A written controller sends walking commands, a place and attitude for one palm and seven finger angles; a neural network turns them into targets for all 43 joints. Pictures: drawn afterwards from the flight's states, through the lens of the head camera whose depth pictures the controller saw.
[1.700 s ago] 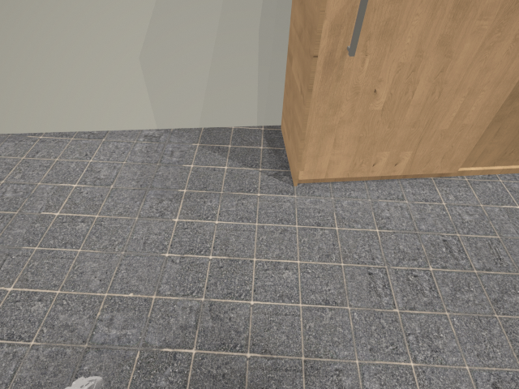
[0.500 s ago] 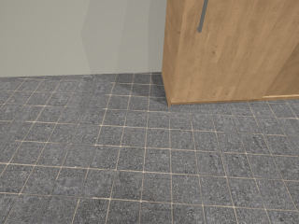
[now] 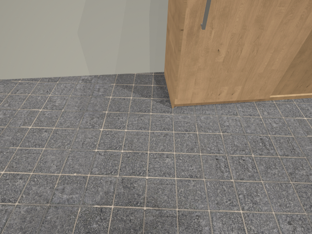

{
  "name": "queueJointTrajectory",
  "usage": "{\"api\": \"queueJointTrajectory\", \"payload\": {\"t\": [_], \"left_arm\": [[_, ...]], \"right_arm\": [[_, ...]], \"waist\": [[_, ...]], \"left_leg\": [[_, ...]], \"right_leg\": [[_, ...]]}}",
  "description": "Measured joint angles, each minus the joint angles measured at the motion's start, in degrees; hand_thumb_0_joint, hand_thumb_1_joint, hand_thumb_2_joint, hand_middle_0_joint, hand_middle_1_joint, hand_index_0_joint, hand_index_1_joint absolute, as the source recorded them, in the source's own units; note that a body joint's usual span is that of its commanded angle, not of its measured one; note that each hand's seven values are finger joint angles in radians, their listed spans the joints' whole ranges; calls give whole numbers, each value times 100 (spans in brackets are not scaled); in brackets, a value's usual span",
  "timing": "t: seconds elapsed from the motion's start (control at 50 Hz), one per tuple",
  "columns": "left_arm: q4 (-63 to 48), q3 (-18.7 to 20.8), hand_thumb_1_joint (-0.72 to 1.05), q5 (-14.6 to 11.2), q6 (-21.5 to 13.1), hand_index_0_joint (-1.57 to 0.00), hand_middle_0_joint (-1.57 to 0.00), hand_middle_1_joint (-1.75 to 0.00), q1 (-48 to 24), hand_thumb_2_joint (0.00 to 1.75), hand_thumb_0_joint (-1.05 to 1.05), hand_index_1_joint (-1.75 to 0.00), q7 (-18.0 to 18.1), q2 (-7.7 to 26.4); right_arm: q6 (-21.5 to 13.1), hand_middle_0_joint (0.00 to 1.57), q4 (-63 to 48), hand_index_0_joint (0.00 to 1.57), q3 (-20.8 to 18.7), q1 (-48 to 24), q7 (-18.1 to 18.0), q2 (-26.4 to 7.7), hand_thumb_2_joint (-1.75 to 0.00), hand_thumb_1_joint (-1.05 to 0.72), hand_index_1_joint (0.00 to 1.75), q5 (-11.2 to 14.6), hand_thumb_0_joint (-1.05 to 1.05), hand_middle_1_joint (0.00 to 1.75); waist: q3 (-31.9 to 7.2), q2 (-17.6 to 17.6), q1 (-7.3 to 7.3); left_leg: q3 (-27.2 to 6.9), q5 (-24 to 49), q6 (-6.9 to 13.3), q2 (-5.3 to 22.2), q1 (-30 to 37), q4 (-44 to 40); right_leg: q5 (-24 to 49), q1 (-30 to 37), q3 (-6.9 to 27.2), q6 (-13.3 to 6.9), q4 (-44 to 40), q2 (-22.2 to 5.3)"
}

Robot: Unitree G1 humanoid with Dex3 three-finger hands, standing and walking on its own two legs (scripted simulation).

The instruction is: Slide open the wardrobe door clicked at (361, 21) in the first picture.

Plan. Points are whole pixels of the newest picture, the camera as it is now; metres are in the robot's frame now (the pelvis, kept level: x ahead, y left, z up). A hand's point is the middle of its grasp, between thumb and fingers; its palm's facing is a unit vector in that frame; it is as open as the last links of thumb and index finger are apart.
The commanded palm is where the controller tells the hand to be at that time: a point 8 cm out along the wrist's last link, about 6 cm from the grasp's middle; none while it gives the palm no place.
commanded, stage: walk to a spot facing it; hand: left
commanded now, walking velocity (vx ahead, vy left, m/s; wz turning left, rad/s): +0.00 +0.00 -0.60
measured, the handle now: (206, 6) +1.28 -0.20 +0.09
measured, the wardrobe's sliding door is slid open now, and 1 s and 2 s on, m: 0.00 0.00 0.00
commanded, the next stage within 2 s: none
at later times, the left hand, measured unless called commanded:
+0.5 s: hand out of the picture +0.04 +0.16 -0.16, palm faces -0.16 -0.96 -0.22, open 7.4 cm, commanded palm none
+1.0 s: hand (120, 189) +0.29 +0.14 -0.17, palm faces -0.48 -0.86 -0.18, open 7.4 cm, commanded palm none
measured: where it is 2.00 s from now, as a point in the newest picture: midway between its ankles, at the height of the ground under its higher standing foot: (205, 208)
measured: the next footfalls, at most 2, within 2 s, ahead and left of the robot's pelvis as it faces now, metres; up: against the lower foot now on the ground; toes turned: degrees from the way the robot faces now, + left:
left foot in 0.72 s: +0.12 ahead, +0.11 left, +0.00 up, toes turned -19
right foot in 1.22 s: +0.24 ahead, -0.24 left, +0.00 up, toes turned -47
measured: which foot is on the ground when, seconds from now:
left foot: down 0.00-0.24, up 0.26-0.70, down 0.72-1.00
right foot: down 0.00-0.72, up 0.74-1.00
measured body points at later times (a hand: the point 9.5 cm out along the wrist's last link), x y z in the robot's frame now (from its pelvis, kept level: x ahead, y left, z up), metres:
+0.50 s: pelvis -0.01 -0.02 +0.00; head +0.01 -0.04 +0.45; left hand +0.05 +0.21 -0.14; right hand +0.01 -0.29 -0.15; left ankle +0.01 +0.13 -0.67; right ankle -0.01 -0.10 -0.74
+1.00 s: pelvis +0.11 +0.00 +0.00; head +0.14 +0.02 +0.45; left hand +0.31 +0.19 -0.15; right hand -0.03 -0.19 -0.13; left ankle +0.08 +0.12 -0.74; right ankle +0.08 -0.16 -0.64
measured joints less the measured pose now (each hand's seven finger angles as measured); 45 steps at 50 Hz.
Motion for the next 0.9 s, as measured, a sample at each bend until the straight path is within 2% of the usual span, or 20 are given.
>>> {"api": "queueJointTrajectory", "payload": {"t": [0.12, 0.2, 0.24, 0.26, 0.32, 0.36, 0.4, 0.54, 0.68, 0.72, 0.74, 0.78, 0.84, 0.9], "left_arm": [[-337, 73, 90, 26, 193, -20, -20, -30, 209, 90, 1, -30, -57, -231], [-534, 150, 90, 31, 272, -20, -20, -30, 280, 90, 1, -30, -117, -416], [-650, 176, 90, 37, 234, -20, -20, -30, 352, 90, 1, -30, -153, -521], [-711, 184, 90, 57, 167, -20, -20, -30, 402, 90, 1, -30, -155, -554], [-766, 164, 90, 45, 75, -20, -20, -30, 471, 90, 1, -30, -104, -716], [-761, 162, 90, 34, 59, -20, -20, -30, 570, 90, 1, -30, -88, -798], [-724, 163, 90, 31, 18, -20, -20, -30, 695, 90, 1, -30, -95, -841], [-551, 219, 90, 57, -150, -20, -20, -30, 1088, 90, 1, -30, -140, -820], [-479, 327, 90, 87, -102, -20, -20, -30, 1240, 90, 1, -30, -139, -634], [-501, 371, 90, 71, -56, -20, -20, -30, 1280, 90, 1, -30, -148, -576], [-483, 401, 90, 56, -23, -20, -20, -30, 1262, 90, 1, -30, -158, -545], [-413, 468, 90, 70, 57, -20, -20, -30, 1159, 90, 1, -30, -192, -467], [-433, 558, 90, 126, 91, -20, -20, -30, 948, 90, 1, -30, -293, -333], [-574, 601, 91, 150, 70, -20, -20, -30, 734, 90, 1, -30, -333, -270]], "right_arm": [[84, 20, -411, 20, -74, 138, -32, 342, -90, -91, 30, -13, 1, 30], [98, 20, -542, 20, -126, 262, -19, 512, -90, -91, 30, -37, 1, 30], [128, 20, -575, 20, -153, 348, -9, 525, -90, -91, 30, -47, 1, 30], [163, 21, -592, 20, -175, 380, -1, 526, -90, -91, 30, -37, 1, 30], [317, 20, -554, 20, -243, 403, 9, 491, -90, -91, 30, -22, 1, 30], [338, 20, -525, 20, -263, 417, 54, 471, -90, -91, 30, -50, 1, 30], [297, 20, -542, 20, -280, 436, 96, 456, -90, -91, 30, -78, 1, 30], [134, 20, -669, 20, -359, 458, 132, 382, -90, -91, 30, -92, 1, 30], [-33, 20, -864, 20, -325, 401, 108, 449, -90, -91, 30, -24, 1, 30], [-159, 20, -970, 20, -270, 436, 80, 466, -90, -91, 30, -2, 1, 30], [-226, 20, -1002, 20, -253, 444, 57, 493, -90, -91, 30, -20, 1, 30], [-282, 20, -1014, 20, -200, 527, 38, 594, -90, -91, 30, -49, 1, 30], [-320, 20, -914, 20, -123, 838, 13, 744, -90, -91, 30, -56, 1, 30], [-375, 20, -708, 20, -83, 1165, -22, 847, -90, -91, 30, -46, 1, 30]], "waist": [[99, -106, -12], [256, -97, 11], [283, 18, 29], [274, 63, 31], [296, 241, 9], [250, 254, 42], [171, 209, 49], [-126, 52, 103], [-280, -106, 249], [-326, -106, 237], [-326, -118, 184], [-306, -198, 123], [-332, -261, 63], [-306, -273, 41]], "left_leg": [[346, -310, 8, 81, -307, 592], [592, -487, -16, 190, -378, 934], [646, -635, -95, 329, -485, 1240], [636, -768, -119, 404, -668, 1614], [99, -1324, -157, 322, -1332, 3087], [-21, -1064, -185, 269, -1612, 3626], [-23, -761, -229, 258, -1763, 3753], [-34, -504, -299, 263, -1756, 3090], [-60, -654, -180, 62, -1159, 1439], [-30, -586, -101, 37, -728, 622], [13, -272, -7, 37, -691, 561], [214, -283, 145, 49, -559, 673], [452, -344, 199, 107, -127, 272], [694, -311, 193, 158, 272, -143]], "right_leg": [[-270, -567, 314, 0, 838, 100], [-1085, -954, -49, 94, 1938, -2], [-848, -811, -263, 100, 1677, -47], [-552, -793, -281, 7, 1513, -26], [-625, -831, -351, -322, 1504, 148], [-469, -705, -272, -380, 1120, 222], [-209, -578, -146, -378, 689, 258], [222, -305, 340, -359, -159, 340], [44, -235, 784, -191, -69, 415], [-249, -368, 879, -130, 346, 499], [-698, -544, 847, -139, 826, 517], [-1149, -1021, 488, -82, 2054, 388], [-666, -1728, -2, 44, 3468, 102], [-86, -2267, -175, 160, 4126, -161]]}}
